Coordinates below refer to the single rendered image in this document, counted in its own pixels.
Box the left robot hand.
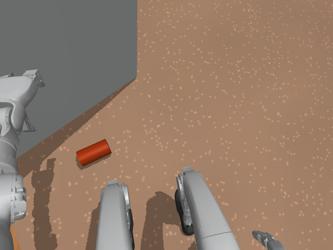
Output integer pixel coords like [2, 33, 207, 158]
[0, 69, 45, 132]

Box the can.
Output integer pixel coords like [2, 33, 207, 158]
[76, 139, 112, 166]

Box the right robot foot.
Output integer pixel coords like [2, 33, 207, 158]
[175, 189, 194, 235]

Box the right robot hand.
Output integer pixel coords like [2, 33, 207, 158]
[252, 231, 286, 250]

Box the left robot arm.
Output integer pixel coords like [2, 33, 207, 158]
[0, 98, 26, 250]

